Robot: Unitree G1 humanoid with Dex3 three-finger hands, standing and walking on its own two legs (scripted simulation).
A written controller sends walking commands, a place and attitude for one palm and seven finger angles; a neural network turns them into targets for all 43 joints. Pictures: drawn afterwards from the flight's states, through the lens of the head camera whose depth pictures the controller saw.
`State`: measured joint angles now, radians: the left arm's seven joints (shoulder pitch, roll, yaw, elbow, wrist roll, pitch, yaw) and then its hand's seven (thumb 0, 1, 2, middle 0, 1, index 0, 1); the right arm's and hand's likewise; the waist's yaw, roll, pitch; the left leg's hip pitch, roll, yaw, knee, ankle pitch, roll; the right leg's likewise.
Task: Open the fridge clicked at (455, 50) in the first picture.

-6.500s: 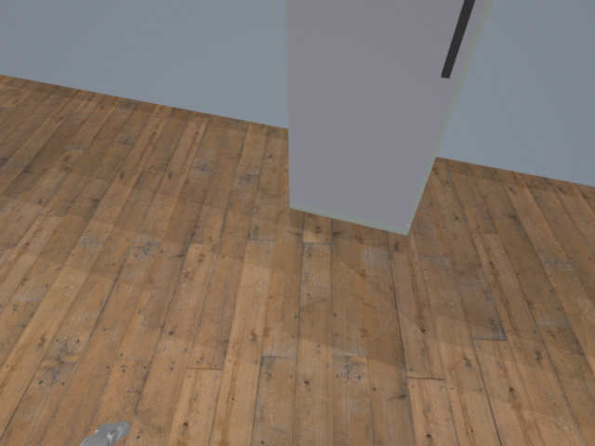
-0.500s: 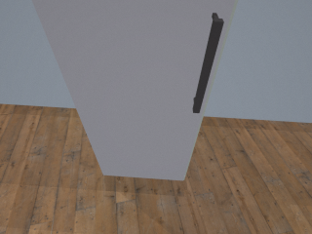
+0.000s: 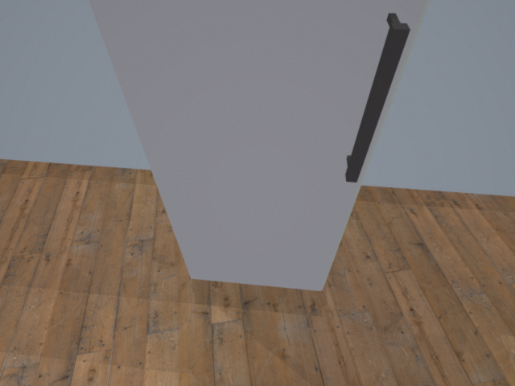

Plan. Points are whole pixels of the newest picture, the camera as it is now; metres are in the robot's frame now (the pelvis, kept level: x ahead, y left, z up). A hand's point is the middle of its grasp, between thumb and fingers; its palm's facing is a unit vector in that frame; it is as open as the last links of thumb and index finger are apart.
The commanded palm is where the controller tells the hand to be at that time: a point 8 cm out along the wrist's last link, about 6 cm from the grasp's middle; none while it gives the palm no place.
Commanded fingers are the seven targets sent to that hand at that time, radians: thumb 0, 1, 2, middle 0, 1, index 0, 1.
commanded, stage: come to a stop and stand still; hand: right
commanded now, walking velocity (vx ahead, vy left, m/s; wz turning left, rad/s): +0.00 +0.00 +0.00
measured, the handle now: (368, 110) +0.54 -0.16 +0.16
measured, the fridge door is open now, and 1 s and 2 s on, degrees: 0 0 0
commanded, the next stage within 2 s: look again from close up in 0.20 s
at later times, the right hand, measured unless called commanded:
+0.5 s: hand out of the picture +0.01 -0.17 -0.18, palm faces +0.03 +0.98 -0.17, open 7.4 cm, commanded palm none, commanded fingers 0.00 -0.90 -0.90 0.20 0.30 0.20 0.30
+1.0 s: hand out of the picture +0.02 -0.18 -0.17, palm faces +0.03 +0.98 -0.19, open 7.4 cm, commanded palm none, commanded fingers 0.00 -0.90 -0.90 0.20 0.30 0.20 0.30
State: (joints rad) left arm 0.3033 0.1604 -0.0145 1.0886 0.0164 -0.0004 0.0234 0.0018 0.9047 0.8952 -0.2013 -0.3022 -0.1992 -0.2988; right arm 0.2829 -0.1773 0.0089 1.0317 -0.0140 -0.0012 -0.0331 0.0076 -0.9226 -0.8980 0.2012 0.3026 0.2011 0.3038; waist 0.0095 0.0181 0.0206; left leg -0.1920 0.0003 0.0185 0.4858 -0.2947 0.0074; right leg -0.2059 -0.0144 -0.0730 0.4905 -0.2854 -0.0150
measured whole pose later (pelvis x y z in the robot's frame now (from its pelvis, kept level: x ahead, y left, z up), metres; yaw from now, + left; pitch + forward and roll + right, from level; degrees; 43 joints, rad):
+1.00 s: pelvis +0.01 -0.01 +0.00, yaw +0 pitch +0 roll +0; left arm 0.25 0.16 -0.01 1.13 0.01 -0.03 0.03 0.00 0.90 0.90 -0.20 -0.30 -0.20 -0.30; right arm 0.28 -0.18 0.01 1.09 -0.02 -0.02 -0.04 0.01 -0.91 -0.90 0.20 0.30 0.20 0.30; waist -0.01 0.02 0.02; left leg -0.14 0.02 0.02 0.43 -0.28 0.00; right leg -0.16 0.00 -0.07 0.42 -0.27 -0.02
